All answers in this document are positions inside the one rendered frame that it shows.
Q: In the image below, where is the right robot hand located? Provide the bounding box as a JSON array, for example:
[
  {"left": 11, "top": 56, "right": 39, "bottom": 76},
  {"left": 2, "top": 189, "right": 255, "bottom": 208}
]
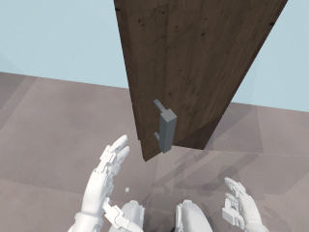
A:
[{"left": 222, "top": 177, "right": 263, "bottom": 231}]

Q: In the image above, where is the right robot forearm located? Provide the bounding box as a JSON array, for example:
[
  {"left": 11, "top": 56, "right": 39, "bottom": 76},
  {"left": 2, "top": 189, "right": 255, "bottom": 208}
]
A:
[{"left": 243, "top": 222, "right": 268, "bottom": 232}]

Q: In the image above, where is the cupboard door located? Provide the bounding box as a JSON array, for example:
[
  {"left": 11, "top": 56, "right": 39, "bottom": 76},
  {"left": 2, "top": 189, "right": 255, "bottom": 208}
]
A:
[{"left": 118, "top": 0, "right": 282, "bottom": 161}]

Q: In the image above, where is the handle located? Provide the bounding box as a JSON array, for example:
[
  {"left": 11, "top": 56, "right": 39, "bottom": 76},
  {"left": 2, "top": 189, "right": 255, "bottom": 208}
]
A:
[{"left": 154, "top": 99, "right": 178, "bottom": 154}]

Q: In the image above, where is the robot left thigh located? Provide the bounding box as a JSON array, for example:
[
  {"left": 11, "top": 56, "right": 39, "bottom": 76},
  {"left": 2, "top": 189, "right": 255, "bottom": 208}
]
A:
[{"left": 108, "top": 202, "right": 145, "bottom": 232}]

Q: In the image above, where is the left robot forearm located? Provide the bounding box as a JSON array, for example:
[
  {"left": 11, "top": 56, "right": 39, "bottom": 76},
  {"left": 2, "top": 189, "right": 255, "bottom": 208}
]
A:
[{"left": 68, "top": 212, "right": 104, "bottom": 232}]

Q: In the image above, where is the right robot shin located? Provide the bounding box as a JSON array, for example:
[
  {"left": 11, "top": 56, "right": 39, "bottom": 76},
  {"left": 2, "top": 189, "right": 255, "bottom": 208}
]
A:
[{"left": 175, "top": 199, "right": 192, "bottom": 232}]

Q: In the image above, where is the left robot hand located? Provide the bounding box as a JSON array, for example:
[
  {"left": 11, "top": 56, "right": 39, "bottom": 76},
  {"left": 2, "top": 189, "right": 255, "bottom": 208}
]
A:
[{"left": 81, "top": 134, "right": 144, "bottom": 232}]

